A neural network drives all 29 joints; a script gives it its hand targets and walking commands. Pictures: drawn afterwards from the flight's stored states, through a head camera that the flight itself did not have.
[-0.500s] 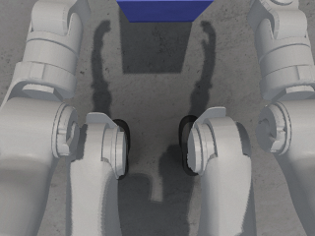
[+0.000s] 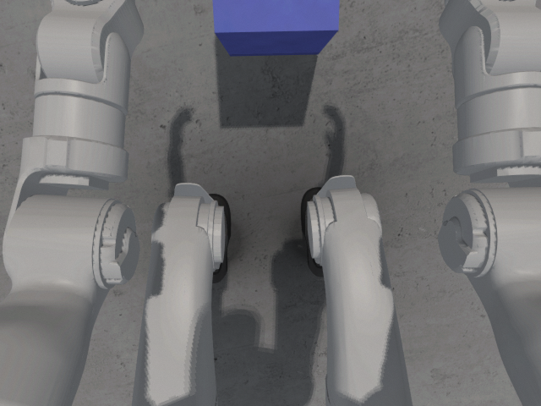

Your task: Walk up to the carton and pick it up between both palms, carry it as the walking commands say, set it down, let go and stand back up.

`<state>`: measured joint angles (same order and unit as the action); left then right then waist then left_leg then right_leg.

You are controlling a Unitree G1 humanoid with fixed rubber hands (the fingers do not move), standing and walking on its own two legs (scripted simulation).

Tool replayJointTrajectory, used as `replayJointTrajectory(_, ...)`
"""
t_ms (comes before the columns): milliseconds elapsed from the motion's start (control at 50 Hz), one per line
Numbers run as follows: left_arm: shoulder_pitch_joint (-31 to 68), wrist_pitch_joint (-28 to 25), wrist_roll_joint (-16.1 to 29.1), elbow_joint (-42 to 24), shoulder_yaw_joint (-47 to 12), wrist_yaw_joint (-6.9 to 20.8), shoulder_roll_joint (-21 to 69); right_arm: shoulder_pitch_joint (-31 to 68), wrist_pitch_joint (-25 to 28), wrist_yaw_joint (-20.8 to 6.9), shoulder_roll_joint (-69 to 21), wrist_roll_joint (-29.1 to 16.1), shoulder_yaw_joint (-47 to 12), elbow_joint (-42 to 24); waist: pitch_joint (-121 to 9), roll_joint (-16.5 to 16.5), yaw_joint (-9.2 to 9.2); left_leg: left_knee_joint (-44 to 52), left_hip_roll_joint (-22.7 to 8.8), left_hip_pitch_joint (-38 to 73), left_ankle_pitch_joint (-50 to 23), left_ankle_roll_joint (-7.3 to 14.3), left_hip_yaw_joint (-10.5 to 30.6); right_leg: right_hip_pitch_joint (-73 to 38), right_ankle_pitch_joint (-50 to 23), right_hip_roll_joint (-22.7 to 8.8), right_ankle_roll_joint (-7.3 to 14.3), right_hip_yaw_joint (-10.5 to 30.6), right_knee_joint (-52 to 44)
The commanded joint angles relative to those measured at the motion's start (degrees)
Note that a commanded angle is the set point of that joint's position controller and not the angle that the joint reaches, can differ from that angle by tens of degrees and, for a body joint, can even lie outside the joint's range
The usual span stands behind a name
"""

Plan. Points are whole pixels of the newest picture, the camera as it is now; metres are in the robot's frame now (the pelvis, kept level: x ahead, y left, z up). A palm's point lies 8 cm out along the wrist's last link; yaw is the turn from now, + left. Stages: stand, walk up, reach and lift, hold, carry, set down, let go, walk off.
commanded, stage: set down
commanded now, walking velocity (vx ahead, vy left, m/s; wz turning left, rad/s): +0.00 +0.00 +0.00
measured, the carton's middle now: out of the picture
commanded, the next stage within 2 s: let go in 0.68 s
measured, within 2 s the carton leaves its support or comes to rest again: neither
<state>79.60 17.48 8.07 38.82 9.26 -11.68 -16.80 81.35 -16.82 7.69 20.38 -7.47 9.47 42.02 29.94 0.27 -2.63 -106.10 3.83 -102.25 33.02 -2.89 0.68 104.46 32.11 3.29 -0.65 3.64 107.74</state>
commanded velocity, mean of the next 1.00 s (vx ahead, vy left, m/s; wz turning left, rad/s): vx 0.00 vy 0.00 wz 0.00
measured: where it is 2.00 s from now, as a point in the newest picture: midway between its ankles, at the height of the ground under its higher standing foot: (266, 250)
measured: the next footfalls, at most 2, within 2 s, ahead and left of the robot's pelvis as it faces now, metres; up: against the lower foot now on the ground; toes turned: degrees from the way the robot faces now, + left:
none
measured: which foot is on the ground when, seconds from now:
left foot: down 0.00-1.00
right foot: down 0.00-1.00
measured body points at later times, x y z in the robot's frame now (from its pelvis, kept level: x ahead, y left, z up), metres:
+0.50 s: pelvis +0.00 -0.01 +0.13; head +0.36 -0.04 +0.39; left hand +0.58 +0.13 +0.01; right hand +0.56 -0.23 +0.01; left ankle +0.11 +0.13 -0.45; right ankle +0.11 -0.11 -0.45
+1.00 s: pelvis +0.07 +0.00 +0.20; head +0.35 -0.02 +0.55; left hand +0.54 +0.15 +0.08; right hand +0.53 -0.23 +0.08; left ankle +0.11 +0.13 -0.45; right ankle +0.11 -0.11 -0.45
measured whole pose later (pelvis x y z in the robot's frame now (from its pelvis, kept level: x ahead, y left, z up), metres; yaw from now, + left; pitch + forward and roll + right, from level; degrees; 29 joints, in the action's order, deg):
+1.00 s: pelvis +0.07 +0.00 +0.20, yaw -2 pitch +38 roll +2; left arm 50.9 11.5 -7.2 41.5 15.5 -3.6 -8.9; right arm 53.4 -11.0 2.0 11.0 8.1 14.6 44.1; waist 1.5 0.4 -1.1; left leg -54.6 1.8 -73.5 18.7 -1.8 2.4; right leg 75.4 17.5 3.4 -0.1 4.8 55.5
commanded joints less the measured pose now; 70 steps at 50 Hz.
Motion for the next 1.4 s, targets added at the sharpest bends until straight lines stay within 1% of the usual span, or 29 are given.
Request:
replayJointTrajectory(0, 19.82, 1.14, -0.26, -11.78, 0.61, -0.26, -8.11, 19.15, -1.03, -0.04, 12.1, 0.51, 2.93, -11.63, -121.57, 0.61, -1.42, 13.81, 3.22, 38.74, -21.92, 0.86, -5.75, -47.46, -27.26, 2.28, -0.58, -7.27, -16.75)
replayJointTrajectory(20, 20.26, 1.57, -0.66, -12.49, 1.21, -0.32, -8.81, 19.02, -1.49, -0.23, 12.45, 0.42, 3.05, -11.72, -122.01, -0.04, -1.13, 14.89, 3.04, 40.19, -21.73, 0.76, -5.72, -47.26, -26.6, 2.23, -0.52, -7.35, -17.77)
replayJointTrajectory(100, 19.58, 2.87, -1.41, -7.85, 1.97, 0.05, -8.74, 19.51, -2.71, -1.81, 10.77, -1.37, 0.82, -8.13, -117.17, -0.66, 1.51, 19.34, 2.38, 41.27, -19.91, 1.15, -5.61, -46.3, -23.77, 1.75, -0.36, -6.88, -22.02)
replayJointTrajectory(140, 19.29, 2.81, -1.59, -8.77, 2.15, 0.28, -8.58, 20.03, -2.65, -2.34, 10.07, -2.18, -0.13, -8.9, -118.66, 0.18, 2.72, 21.58, 2.26, 42.97, -21.24, 1.49, -5.53, -48.95, -25.16, 1.69, -0.37, -6.6, -23.86)
replayJointTrajectory(180, 18.45, 2.7, -1.31, -8.74, 2.53, 0.77, -8.65, 19.84, -2.66, -2.58, 10.25, -2.5, -0.72, -8.88, -120.65, 1.79, 3.05, 23.66, 2.35, 43.89, -22.79, 1.74, -5.81, -53.33, -27.38, 1.64, -0.59, -6.17, -25.82)
replayJointTrajectory(240, 17.23, 2.87, -1.32, -9.24, 3.86, 1.44, -9.77, 19.52, -3.06, -2.24, 11.46, -1.81, -0.63, -10.38, -124.48, 4.82, 2.92, 26.83, 2.77, 43.12, -23.44, 2.03, -6.5, -62.77, -31.3, 1.44, -1.05, -5.09, -28.93)
replayJointTrajectory(260, 16.43, 2.99, -1.04, -9.13, 3.68, 1.77, -9.55, 19.28, -3.28, -2.16, 11.32, -1.92, -0.73, -10.91, -125.11, 5.0, 3.23, 28.23, 2.89, 43.53, -24.33, 2.09, -6.51, -65.69, -33.41, 1.42, -1.11, -4.9, -29.82)
replayJointTrajectory(300, 15.98, 3.08, -1.2, -9.54, 4.02, 2.17, -9.91, 18.41, -3.55, -1.82, 11.72, -0.69, -0.09, -10.68, -124.97, 5.93, 2.71, 30.41, 3.17, 43.75, -24.02, 2.11, -6.42, -69.07, -34.33, 1.23, -1.26, -4.4, -32.02)
replayJointTrajectory(420, 18.77, 2.64, -2.0, -13.09, 3.03, 3.37, -9.06, 19.12, -3.22, -1.91, 11.89, 0.08, 1.83, -11.43, -120.71, 1.29, 1.66, 37.53, 2.67, 51.33, -24.21, 1.84, -5.59, -69.72, -32.69, 1.13, -0.85, -3.64, -39.4)
replayJointTrajectory(480, 19.32, 2.4, -2.66, -11.46, 2.89, 3.79, -8.94, 18.93, -2.85, -2.45, 10.81, 0.37, 1.68, -9.21, -117.37, 0.54, 1.68, 41.11, 2.18, 53.68, -24.07, 1.72, -5.31, -70.77, -32.05, 0.78, -0.92, -3.37, -43.2)
replayJointTrajectory(500, 18.81, 2.44, -2.6, -10.06, 2.99, 3.92, -8.89, 19.66, -2.78, -2.63, 10.61, 0.61, 1.2, -9.37, -116.77, 1.66, 1.81, 42.34, 2.06, 54.63, -23.68, 1.83, -5.23, -71.89, -31.42, 0.79, -1.04, -3.54, -44.49)
replayJointTrajectory(520, 17.39, 2.39, -3.43, -5.95, 3.57, 4.15, -8.4, 18.51, -2.55, -3.08, 9.5, 1.38, 1.29, -5.28, -111.44, 1.99, 2.08, 43.43, 1.85, 52.57, -22.58, 1.76, -5.11, -70.24, -30.2, 0.57, -1.11, -3.8, -45.45)
replayJointTrajectory(540, 16.36, 2.06, -4.41, -3.28, 3.94, 4.49, -7.38, 16.82, -2.11, -3.59, 9.03, 2.49, 1.83, -1.9, -108.45, 1.64, 1.63, 44.02, 1.74, 51.66, -21.82, 1.57, -5.0, -69.83, -29.6, 0.3, -0.91, -3.62, -46.39)
replayJointTrajectory(580, 13.17, 1.0, -6.5, 1.24, 5.6, 5.31, -5.85, 14.54, -0.98, -4.59, 7.13, 4.28, 2.42, 1.62, -103.79, 2.39, 2.07, 45.55, 1.68, 50.66, -21.42, 1.53, -4.9, -69.47, -29.13, 0.19, -1.01, -3.76, -47.98)
replayJointTrajectory(600, 11.47, -0.04, -7.49, 1.34, 6.4, 5.49, -5.55, 13.77, -0.01, -4.88, 5.81, 4.68, 2.48, 0.53, -104.91, 2.95, 2.92, 46.11, 1.81, 51.39, -24.09, 1.55, -4.71, -71.24, -32.48, 0.28, -1.23, -3.77, -47.99)
replayJointTrajectory(640, 8.51, -2.32, -9.17, 2.74, 7.8, 5.87, -4.06, 10.96, 2.14, -5.47, 4.16, 6.32, 3.12, 2.07, -102.11, 4.01, 3.15, 46.54, 1.96, 48.98, -27.29, 1.21, -4.55, -71.84, -37.53, 0.37, -1.38, -3.68, -47.94)
replayJointTrajectory(700, 4.13, -5.19, -11.47, 4.8, 10.08, 6.63, -2.62, 7.42, 4.62, -5.66, 2.37, 8.39, 4.5, 2.53, -96.95, 4.96, 3.79, 47.97, 2.31, 43.58, -28.37, 1.12, -4.69, -73.29, -41.82, 0.08, -1.42, -2.13, -48.54)
replayJointTrajectory(780, -0.61, -7.18, -14.98, 1.76, 10.01, 7.03, -1.46, 0.8, 6.55, -4.83, 0.88, 13.31, 8.03, -0.21, -92.89, 2.88, 1.93, 50.3, 1.89, 44.93, -30.35, 0.9, -3.9, -71.48, -43.95, 0.53, -2.25, -2.13, -50.26)
replayJointTrajectory(880, -17.25, -7.39, -16.47, -5.03, 6.99, 7.65, 0.59, -16.69, 7.0, -5.23, -1.52, 16.32, 6.41, -5.26, -95.2, -0.4, 2.31, 53.52, 0.95, 58.26, -37.12, 0.32, -3.58, -72.27, -44.62, 1.14, -2.36, -3.52, -54.51)
replayJointTrajectory(1000, -29.89, -9.55, -12.28, -11.29, 2.41, 9.32, 1.27, -31.39, 9.03, -6.95, -4.12, 15.06, 3.36, -10.96, -87.58, -0.56, 0.71, 57.21, 0.06, 62.24, -43.74, 0.39, -1.15, -73.89, -49.1, 1.18, -1.29, -3.16, -58.56)
replayJointTrajectory(1060, -37.34, -11.05, -10.75, -13.44, 0.58, 9.8, 1.77, -37.69, 10.76, -7.5, -4.73, 13.01, 1.36, -15.92, -87.27, -0.63, 1.51, 58.63, -0.22, 65.88, -49.31, 0.61, 0.12, -75.66, -52.95, 1.15, -0.94, -2.5, -60.02)
replayJointTrajectory(1160, -50.03, -13.54, -11.22, -10.09, 0.22, 10.62, 2.57, -50.18, 13.55, -8.52, -4.08, 11.46, 1.23, -15.95, -80.09, -1.92, 2.2, 61.6, -0.7, 68.38, -56.73, 0.25, 1.08, -77.74, -58.61, 0.52, -0.81, -1.3, -63.71)
replayJointTrajectory(1200, -57.39, -14.67, -11.22, -10.31, -0.53, 10.93, 3.62, -58.74, 14.6, -8.9, -4.55, 11.32, 0.75, -16.04, -79.11, -1.31, 1.75, 63.51, -0.9, 70.98, -58.3, 0.24, 1.15, -81.2, -60.2, 0.52, -0.82, -1.29, -65.61)
replayJointTrajectory(1220, -59.06, -15.23, -11.5, -10.51, -0.38, 11.07, 3.3, -60.9, 15.09, -9.08, -3.99, 11.04, 1.3, -15.93, -77.33, -1.46, 1.69, 64.45, -0.98, 71.27, -58.78, 0.1, 1.18, -81.81, -60.71, 0.45, -0.89, -1.2, -66.57)
replayJointTrajectory(1240, -60.58, -15.8, -11.09, -9.89, -0.69, 11.25, 3.52, -62.92, 15.66, -9.15, -4.09, 10.54, 0.64, -15.73, -74.23, -0.34, 1.4, 65.73, -1.06, 71.04, -57.37, 0.41, 1.01, -82.59, -60.73, 0.25, -1.05, -1.11, -67.47)
replayJointTrajectory(1260, -65.4, -16.44, -11.67, -10.53, -0.92, 11.38, 3.77, -68.22, 16.08, -9.28, -4.81, 10.64, -0.01, -15.99, -75.24, -0.24, 2.02, 66.81, -1.03, 73.33, -58.62, 0.48, 0.98, -85.42, -61.86, 0.29, -1.16, -1.24, -68.23)
replayJointTrajectory(1280, -64.58, -16.82, -10.93, -10.46, -1.2, 11.69, 3.27, -68.33, 16.42, -9.19, -4.08, 10.15, 0.11, -15.55, -71.35, 0.47, 1.31, 67.76, -1.07, 71.94, -56.13, 0.93, 0.8, -85.35, -61.15, -0.1, -1.16, -0.84, -68.99)
replayJointTrajectory(1300, -69.81, -17.44, -11.51, -11.96, -1.31, 11.74, 3.46, -73.97, 16.86, -9.41, -4.97, 10.21, -0.63, -15.86, -72.42, 0.18, 1.6, 68.99, -1.01, 75.0, -57.89, 0.99, 0.9, -87.97, -62.43, -0.08, -1.14, -0.91, -69.98)
replayJointTrajectory(1380, -76.03, -18.86, -10.71, -15.85, -2.59, 12.43, 2.97, -80.48, 18.15, -9.9, -4.0, 8.56, -2.43, -18.98, -64.74, -0.55, 2.2, 72.89, -1.31, 80.64, -53.73, 1.87, 0.85, -89.67, -55.73, -0.14, -0.97, -1.2, -73.85)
